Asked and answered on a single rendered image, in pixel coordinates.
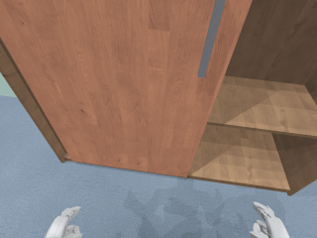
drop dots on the left robot hand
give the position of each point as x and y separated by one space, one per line
60 227

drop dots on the handle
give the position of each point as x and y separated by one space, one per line
211 36

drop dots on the right robot hand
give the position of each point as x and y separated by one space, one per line
273 226

